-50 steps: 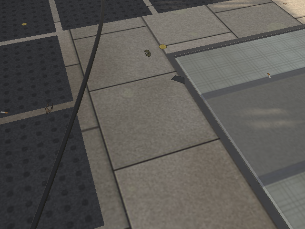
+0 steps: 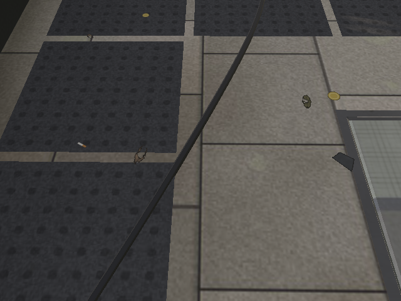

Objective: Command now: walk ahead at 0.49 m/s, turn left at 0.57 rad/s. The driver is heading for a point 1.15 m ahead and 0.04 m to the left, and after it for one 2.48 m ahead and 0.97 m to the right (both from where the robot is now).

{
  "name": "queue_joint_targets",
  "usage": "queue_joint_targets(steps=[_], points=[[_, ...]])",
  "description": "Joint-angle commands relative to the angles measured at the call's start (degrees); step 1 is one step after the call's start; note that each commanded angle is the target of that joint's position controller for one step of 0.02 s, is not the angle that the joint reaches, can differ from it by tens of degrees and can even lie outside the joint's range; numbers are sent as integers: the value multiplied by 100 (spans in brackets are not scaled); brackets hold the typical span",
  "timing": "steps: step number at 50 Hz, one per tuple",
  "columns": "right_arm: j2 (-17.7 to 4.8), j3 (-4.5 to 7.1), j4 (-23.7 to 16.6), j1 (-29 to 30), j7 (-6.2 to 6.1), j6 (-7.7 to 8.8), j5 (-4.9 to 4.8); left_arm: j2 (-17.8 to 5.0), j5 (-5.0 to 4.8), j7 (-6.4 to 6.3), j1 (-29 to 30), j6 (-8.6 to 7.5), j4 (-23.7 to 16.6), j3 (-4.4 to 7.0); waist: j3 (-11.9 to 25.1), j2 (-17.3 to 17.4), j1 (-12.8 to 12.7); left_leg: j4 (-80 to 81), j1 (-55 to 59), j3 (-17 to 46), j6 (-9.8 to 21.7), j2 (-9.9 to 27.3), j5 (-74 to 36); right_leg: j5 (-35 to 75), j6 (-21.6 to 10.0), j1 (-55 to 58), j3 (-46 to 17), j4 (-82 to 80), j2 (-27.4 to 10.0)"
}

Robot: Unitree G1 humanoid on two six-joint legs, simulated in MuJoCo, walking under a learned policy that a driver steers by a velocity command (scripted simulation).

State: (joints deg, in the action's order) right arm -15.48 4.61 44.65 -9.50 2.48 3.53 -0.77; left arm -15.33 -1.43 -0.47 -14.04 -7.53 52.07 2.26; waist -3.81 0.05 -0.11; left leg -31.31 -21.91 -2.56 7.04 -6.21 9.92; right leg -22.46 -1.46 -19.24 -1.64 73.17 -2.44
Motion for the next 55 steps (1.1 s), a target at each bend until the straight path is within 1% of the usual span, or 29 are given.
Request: queue_joint_targets(steps=[1,5,9,13,16,17,18,19,20,21,22,23,25,27,30,34,36,37,38,39,40,41,43,44,46,49,52,54,55], points=[[-561,116,-411,-23,-40,156,56,-787,83,-15,-195,-63,-502,226,551,-159,-171,1906,1360,2477,1077,1590,-778,444,53,-1520,-469,-397,-509],[-831,181,-353,-344,-204,155,-4,-561,278,-75,443,120,-896,187,295,70,-100,2065,521,1794,1042,1267,-1429,1262,483,-1481,-157,-1756,-443],[-910,210,-289,-787,-295,61,-58,-357,214,-35,1392,74,-1222,91,270,337,321,1838,433,1549,622,923,-839,2765,522,-1096,-45,-3713,-20],[-869,206,-171,-1136,-348,-70,-85,-586,168,54,1763,9,-1491,154,382,565,431,1092,1033,1998,374,1047,-1353,2795,413,-864,-137,-4491,308],[-820,203,-341,-931,-447,-200,-48,-807,192,107,1293,-67,-1416,257,705,786,121,142,1558,2465,121,1072,-1881,2384,144,-347,-193,-4841,396],[-707,160,-466,-732,-451,-202,-48,-919,260,81,831,-101,-1342,302,991,735,-172,-531,1407,2318,-111,789,-2018,3015,-56,423,-188,-5153,188],[-392,43,-684,-691,-447,-180,47,-1288,400,35,75,-104,-1310,370,1901,108,-424,-2080,635,1918,-403,429,-757,4670,-472,2063,-1031,-4707,-913],[-77,-48,-641,-2059,-411,-151,-5,-1432,436,41,-162,22,-1267,383,2852,-1580,97,-3796,-1049,1437,-743,-358,3468,6061,-1649,3966,-3063,-4443,-2562],[-815,51,-515,-2321,-384,-187,-87,-1164,219,66,-101,139,-1313,373,3008,-1351,55,-4604,-1516,1485,-853,240,3021,4379,-1715,3776,-3655,-4659,-2675],[-1101,150,-568,-1586,-409,-280,-123,-742,211,22,185,226,-1475,260,2170,-836,-175,-4845,-1825,1277,-999,404,2525,3599,-1453,3115,-2784,-4863,-2196],[-1104,165,-657,-1118,-456,-377,-78,-585,240,7,508,316,-1475,178,1572,-446,-153,-4678,-1809,1043,-1080,550,2163,3325,-1248,2296,-2082,-5035,-1822],[-1036,177,-724,-905,-490,-461,-23,-540,265,13,691,369,-1464,136,1148,-418,-70,-4481,-1649,990,-1109,672,1981,3285,-1201,1573,-1687,-5189,-1547],[-619,96,-744,-1082,-487,-566,-35,-611,328,37,870,390,-1361,148,789,-663,186,-3741,-887,767,-1079,717,1798,3373,-1126,526,-944,-5555,-1125],[-370,11,-777,-1108,-491,-549,18,-658,304,54,927,375,-1267,176,912,-756,237,-2895,-491,596,-1093,702,1671,4078,-1261,440,-590,-5596,-1079],[-335,-58,-852,-841,-443,-527,74,-783,206,45,987,434,-1168,221,1260,-774,165,-1771,92,528,-1040,807,1029,4224,-1329,584,-416,-5568,-1195],[-469,-36,-900,-584,-364,-585,75,-859,114,72,905,567,-1034,207,1086,-757,112,-478,753,323,-842,711,506,2268,-1162,449,-467,-5533,-1142],[-499,-24,-889,-573,-346,-568,143,-628,80,91,756,586,-909,103,877,-637,198,623,1466,348,-586,689,-107,1223,-712,25,-391,-5330,-883],[-720,1,-994,-541,-381,-557,208,-414,166,120,558,558,-858,15,927,-227,114,901,1895,1032,-365,1262,-697,658,-279,-290,-207,-4988,-626],[-1110,48,-1115,-212,-428,-575,232,-244,300,158,168,513,-857,-25,876,846,-356,954,1654,1790,64,1986,-939,-2,150,-438,444,-4445,9],[-692,-56,-1088,-32,-383,-529,248,-288,315,114,332,528,-833,-29,847,1062,-225,1216,754,1820,272,1976,34,233,284,254,319,-4517,2],[-477,-114,-1093,161,-337,-465,254,-419,303,91,492,550,-840,-8,634,938,-237,1198,553,1549,39,1585,706,731,327,494,307,-4636,-7],[-421,-127,-1054,169,-313,-413,269,-478,303,68,554,573,-779,7,544,888,-183,1136,484,1344,-176,1362,855,1014,346,574,318,-4674,-20],[-487,-123,-1011,57,-301,-342,232,-680,295,39,413,608,-672,55,326,725,-143,1039,434,1190,-345,1208,650,1152,300,538,252,-4765,-98],[-489,-128,-944,-128,-315,-341,213,-619,268,49,371,598,-617,40,402,568,-108,998,562,1124,-362,1130,962,875,262,524,345,-4734,-23],[-724,-41,-883,-403,-348,-373,129,-531,184,50,418,563,-562,38,307,608,60,1143,684,1364,-140,1212,2181,128,201,120,653,-4254,246],[-962,39,-793,-743,-387,-332,37,-481,76,99,666,409,-701,61,-133,1003,223,1763,894,2569,464,1966,3136,-255,-48,-858,556,-3409,245],[-816,22,-793,-534,-381,-208,-35,-473,1,218,431,215,-631,90,-41,982,3,1652,1022,2599,530,2108,2323,-321,-398,-725,313,-3596,20],[-693,-3,-905,-22,-350,-211,-61,-489,30,267,-310,159,-241,138,221,642,-436,1235,250,1828,195,1608,1610,766,-459,923,419,-4473,177],[-427,-70,-1010,191,-338,-191,-17,-688,78,256,-772,161,-80,199,302,199,-591,418,-182,1255,-92,1194,1327,534,-536,1441,-197,-4821,-213]])
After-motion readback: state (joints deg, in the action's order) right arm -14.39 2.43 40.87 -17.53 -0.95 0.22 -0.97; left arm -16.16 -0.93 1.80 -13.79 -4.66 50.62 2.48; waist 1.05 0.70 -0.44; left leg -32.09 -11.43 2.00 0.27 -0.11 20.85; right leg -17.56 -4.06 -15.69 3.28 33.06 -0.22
